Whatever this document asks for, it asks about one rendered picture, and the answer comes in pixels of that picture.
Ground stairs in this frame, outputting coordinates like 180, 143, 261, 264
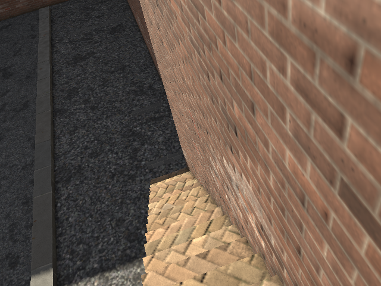
141, 167, 283, 286

